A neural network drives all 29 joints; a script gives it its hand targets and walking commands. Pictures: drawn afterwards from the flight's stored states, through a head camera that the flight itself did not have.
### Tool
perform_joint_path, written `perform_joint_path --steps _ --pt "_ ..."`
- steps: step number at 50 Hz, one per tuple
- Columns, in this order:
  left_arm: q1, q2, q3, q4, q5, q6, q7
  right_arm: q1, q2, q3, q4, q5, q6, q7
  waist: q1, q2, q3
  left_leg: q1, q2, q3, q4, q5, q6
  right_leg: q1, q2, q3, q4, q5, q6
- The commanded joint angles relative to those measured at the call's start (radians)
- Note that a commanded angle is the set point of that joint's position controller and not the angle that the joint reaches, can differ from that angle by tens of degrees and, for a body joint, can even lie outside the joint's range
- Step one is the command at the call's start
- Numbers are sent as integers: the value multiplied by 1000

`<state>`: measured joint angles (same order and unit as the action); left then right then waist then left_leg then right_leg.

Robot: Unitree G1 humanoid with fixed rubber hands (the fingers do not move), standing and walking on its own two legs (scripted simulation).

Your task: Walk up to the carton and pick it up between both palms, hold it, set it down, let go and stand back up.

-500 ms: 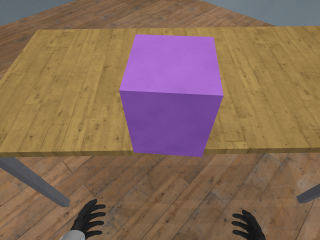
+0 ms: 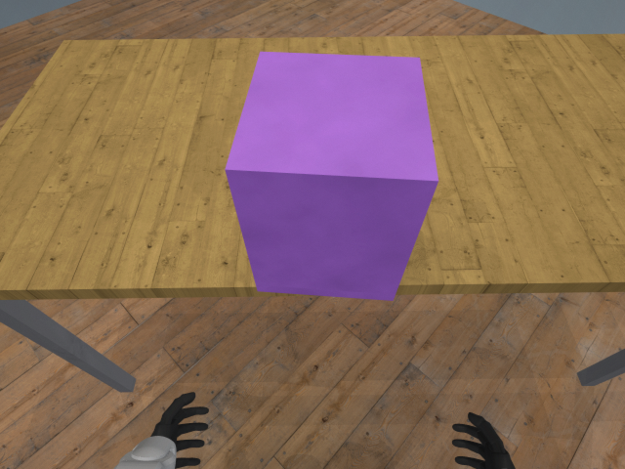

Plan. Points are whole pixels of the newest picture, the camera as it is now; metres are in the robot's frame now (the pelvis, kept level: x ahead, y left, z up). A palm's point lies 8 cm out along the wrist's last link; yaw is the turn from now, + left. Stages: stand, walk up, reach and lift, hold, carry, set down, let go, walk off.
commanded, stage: set down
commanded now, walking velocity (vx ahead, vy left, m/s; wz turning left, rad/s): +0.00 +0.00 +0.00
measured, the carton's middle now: (331, 185) +0.46 +0.02 +0.08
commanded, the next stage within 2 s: let go in 0.56 s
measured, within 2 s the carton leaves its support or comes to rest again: neither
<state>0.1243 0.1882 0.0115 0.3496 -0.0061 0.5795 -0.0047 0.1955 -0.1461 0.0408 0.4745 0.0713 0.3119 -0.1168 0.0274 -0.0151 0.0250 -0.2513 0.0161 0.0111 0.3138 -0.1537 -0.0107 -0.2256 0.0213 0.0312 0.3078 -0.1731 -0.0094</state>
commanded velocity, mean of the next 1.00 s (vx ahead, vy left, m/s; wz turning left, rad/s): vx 0.00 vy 0.00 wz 0.00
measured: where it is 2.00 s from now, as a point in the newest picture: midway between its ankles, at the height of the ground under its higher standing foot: outside the picture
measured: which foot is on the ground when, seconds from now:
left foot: down 0.00-1.00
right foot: down 0.00-1.00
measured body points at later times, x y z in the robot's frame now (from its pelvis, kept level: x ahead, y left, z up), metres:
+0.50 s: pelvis -0.03 -0.01 -0.01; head +0.05 +0.01 +0.43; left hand +0.13 +0.23 -0.14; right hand +0.13 -0.21 -0.16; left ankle +0.00 +0.12 -0.75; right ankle -0.02 -0.11 -0.75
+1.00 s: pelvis -0.01 -0.01 +0.00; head -0.01 +0.01 +0.45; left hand +0.16 +0.23 -0.09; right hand +0.18 -0.25 -0.09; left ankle +0.00 +0.12 -0.75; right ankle -0.02 -0.11 -0.75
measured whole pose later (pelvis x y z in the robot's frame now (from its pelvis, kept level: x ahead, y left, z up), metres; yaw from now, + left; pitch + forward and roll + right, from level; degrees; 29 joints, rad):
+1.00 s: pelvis -0.01 -0.01 +0.00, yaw +2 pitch +1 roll +0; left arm 0.13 0.24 -0.02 0.35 0.00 0.55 0.03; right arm 0.07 -0.22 -0.02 0.69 0.03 0.20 0.03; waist 0.01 -0.05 -0.01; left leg -0.18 0.01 -0.03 0.30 -0.13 -0.03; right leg -0.15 0.02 -0.01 0.32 -0.18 -0.03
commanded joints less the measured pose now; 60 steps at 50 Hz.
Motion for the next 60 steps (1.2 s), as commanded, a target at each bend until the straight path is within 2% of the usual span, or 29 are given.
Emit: perform_joint_path --steps 1,17,28,33,34,39,42,45,49,54,60 --pt "-74 83 36 -47 13 -8 2 -37 -75 -33 -21 -12 -24 -1 0 22 -189 92 -22 11 21 281 -27 58 1 3 5 254 -4" --pt "-247 98 50 166 28 23 15 -226 -51 -83 238 -48 -19 17 -7 17 -206 -13 -9 2 79 110 -7 -22 -15 -16 66 88 -9" --pt "-344 111 47 262 34 72 31 -355 -57 -111 405 -40 2 28 -7 27 -251 -89 -6 -10 141 58 -4 -73 -18 -28 133 32 -21" --pt "-265 101 23 164 20 68 49 -298 -92 -116 400 -46 -25 45 -7 45 -325 41 -13 -23 120 183 -17 3 6 -28 110 115 -46" --pt "-239 105 25 133 17 63 51 -289 -115 -121 382 -49 -36 51 -2 32 -335 69 -17 -26 111 206 -20 17 13 -28 100 127 -46" --pt "-167 139 -10 -65 -17 59 70 -261 -152 -138 240 -71 -50 95 -8 4 -300 147 -29 -22 33 189 -12 45 6 -21 19 120 -32" --pt "-125 149 -24 -130 -31 61 70 -223 -143 -108 173 -54 -38 122 -13 -7 -234 140 -44 -16 -4 179 -5 80 -8 -6 -18 154 -11" --pt "-77 145 -20 -134 -15 26 55 -175 -140 -78 140 -36 -61 142 -19 -4 -164 125 -60 -13 -28 173 -8 116 -17 11 -36 206 4" --pt "-49 132 5 -71 25 -91 29 -149 -145 -63 149 -41 -168 151 -25 8 -101 107 -71 -15 -30 144 -9 125 -23 22 -29 214 10" --pt "-29 118 35 -18 45 -287 17 -120 -137 -65 177 -62 -364 138 -31 -3 -102 100 -68 -14 0 102 -1 88 -21 18 10 133 16" --pt "-19 126 24 -7 16 -408 16 -128 -154 -84 172 -88 -497 109 -26 -15 -86 14 -45 -1 13 -31 12 55 -11 9 67 -2 4"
